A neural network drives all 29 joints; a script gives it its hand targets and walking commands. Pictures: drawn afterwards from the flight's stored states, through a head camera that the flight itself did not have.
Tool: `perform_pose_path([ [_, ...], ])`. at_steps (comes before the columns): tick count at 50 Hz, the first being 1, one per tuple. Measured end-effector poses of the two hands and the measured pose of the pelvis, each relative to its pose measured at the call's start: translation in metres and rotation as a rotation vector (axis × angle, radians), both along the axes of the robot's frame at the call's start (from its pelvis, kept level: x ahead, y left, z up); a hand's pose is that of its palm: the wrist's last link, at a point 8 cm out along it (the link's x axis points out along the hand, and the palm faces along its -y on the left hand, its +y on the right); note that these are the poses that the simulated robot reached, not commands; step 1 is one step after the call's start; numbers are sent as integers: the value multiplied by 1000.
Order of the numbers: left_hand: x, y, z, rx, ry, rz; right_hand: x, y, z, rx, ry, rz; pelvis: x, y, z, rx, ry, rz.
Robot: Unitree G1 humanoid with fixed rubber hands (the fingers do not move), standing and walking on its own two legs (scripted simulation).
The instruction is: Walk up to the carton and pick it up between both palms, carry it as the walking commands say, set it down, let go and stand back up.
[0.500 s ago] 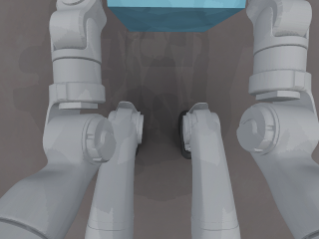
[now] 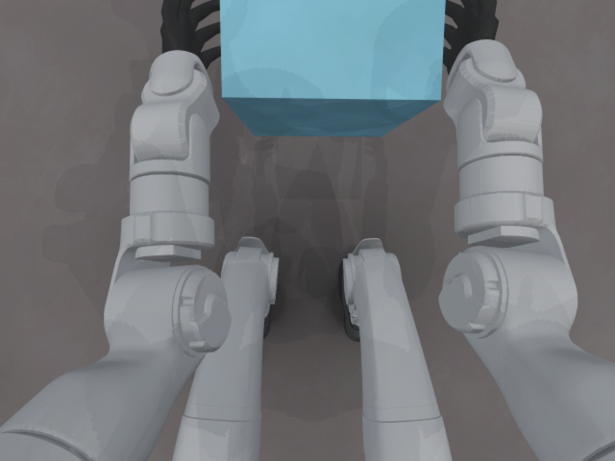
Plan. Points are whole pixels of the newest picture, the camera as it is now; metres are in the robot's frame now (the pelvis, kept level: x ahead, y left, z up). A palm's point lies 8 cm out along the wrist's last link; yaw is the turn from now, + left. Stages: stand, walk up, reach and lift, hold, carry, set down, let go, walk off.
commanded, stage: reach and lift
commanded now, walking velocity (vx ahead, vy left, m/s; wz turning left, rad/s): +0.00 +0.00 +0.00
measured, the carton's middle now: (324, 33) +0.58 -0.01 -0.12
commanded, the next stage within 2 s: none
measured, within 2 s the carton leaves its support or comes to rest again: neither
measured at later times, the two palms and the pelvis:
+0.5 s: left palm (146, 47) +0.48 +0.14 +0.04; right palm (516, 38) +0.49 -0.15 +0.04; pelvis +0.08 +0.00 +0.09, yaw +0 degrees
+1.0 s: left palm (86, 14) +0.46 +0.14 +0.12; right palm (593, 4) +0.47 -0.15 +0.12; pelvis +0.09 +0.00 +0.14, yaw -1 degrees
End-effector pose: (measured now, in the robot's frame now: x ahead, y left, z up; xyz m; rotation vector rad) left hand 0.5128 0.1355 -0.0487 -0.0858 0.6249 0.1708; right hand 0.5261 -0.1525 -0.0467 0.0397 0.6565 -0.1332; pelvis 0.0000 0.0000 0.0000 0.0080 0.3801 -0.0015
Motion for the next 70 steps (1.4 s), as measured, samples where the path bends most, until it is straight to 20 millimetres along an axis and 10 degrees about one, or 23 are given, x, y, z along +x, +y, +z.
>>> perform_pose_path([
  [14,-3,1,99,12,29,-29,-10,1,99,-25,26,-8,58,-3,54,10,201,-3],
  [26,-36,5,91,6,118,-1,-36,5,92,-58,115,33,83,-2,93,2,216,-10],
  [37,-41,8,145,10,39,-2,-40,8,147,-64,37,36,88,0,115,-3,121,-11],
  [70,-70,6,230,-2,56,-10,-81,7,224,-61,58,20,109,-4,179,-2,-146,-10],
])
